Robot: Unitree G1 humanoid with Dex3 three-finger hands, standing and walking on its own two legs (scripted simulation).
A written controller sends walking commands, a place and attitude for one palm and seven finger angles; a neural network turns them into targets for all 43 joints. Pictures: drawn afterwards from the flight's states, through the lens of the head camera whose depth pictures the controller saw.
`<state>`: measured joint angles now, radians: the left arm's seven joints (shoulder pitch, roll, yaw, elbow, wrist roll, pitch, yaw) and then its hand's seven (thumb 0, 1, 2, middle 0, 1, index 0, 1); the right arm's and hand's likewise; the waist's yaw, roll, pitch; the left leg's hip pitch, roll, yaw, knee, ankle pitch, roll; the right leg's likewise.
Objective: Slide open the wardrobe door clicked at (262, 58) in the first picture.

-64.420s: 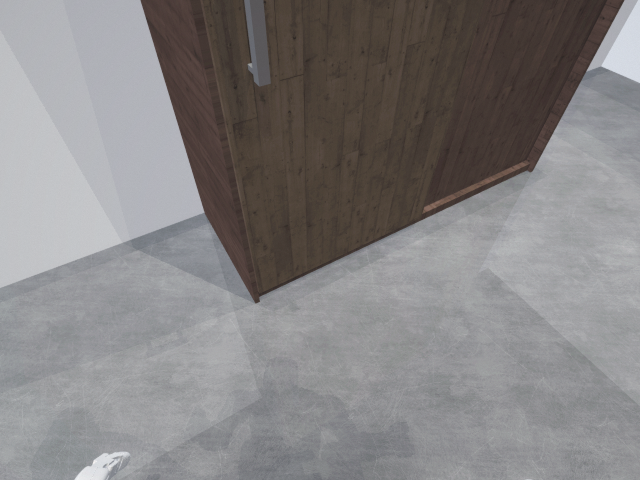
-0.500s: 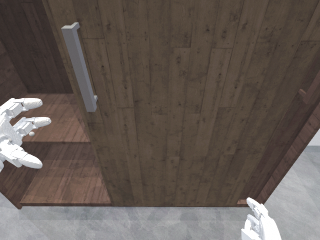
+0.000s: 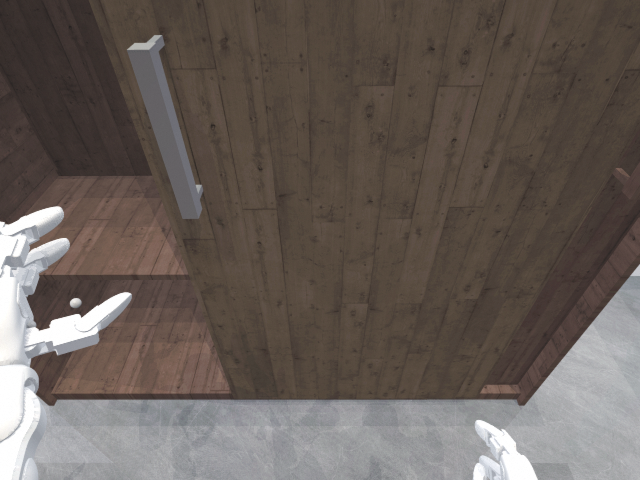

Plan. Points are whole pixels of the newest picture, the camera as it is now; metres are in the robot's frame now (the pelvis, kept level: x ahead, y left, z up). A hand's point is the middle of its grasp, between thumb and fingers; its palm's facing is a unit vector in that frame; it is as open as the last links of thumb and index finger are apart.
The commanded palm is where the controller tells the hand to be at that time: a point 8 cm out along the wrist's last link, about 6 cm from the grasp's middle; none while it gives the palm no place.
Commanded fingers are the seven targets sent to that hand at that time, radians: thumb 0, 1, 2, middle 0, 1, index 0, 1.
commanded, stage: draw the hand back to the body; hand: left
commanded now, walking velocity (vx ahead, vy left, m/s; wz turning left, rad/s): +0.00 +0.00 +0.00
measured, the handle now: (176, 135) +0.49 +0.28 +0.21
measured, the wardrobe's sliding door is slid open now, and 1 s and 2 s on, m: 0.59 0.59 0.59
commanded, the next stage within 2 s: step back with the hand held close in 0.62 s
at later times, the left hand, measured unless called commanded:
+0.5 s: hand (103, 334) +0.20 +0.24 +0.16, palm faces +0.48 -0.80 -0.36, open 7.6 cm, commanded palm +0.15 +0.27 +0.17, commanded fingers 0.00 0.90 0.90 -0.20 -0.30 -0.20 -0.30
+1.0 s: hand (116, 333) +0.20 +0.23 +0.15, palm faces +0.37 -0.81 -0.45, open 7.4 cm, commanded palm +0.15 +0.28 +0.17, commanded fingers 0.00 0.90 0.90 -0.20 -0.30 -0.20 -0.30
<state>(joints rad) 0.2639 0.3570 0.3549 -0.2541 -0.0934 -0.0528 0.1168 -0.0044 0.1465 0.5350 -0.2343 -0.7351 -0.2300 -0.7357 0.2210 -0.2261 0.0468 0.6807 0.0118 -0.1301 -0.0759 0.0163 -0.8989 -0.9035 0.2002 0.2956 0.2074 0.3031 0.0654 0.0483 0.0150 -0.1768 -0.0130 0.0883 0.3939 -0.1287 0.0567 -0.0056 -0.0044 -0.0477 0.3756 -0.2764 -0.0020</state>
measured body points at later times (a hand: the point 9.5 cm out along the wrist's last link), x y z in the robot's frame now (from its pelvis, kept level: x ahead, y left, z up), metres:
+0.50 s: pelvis +0.02 -0.03 +0.00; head -0.02 -0.05 +0.45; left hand +0.16 +0.28 +0.18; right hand +0.22 -0.24 -0.08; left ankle +0.06 +0.08 -0.74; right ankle -0.04 -0.12 -0.74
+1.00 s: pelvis +0.00 -0.02 +0.00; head +0.00 -0.03 +0.45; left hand +0.18 +0.28 +0.18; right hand +0.20 -0.26 -0.08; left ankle +0.06 +0.08 -0.74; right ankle -0.04 -0.12 -0.74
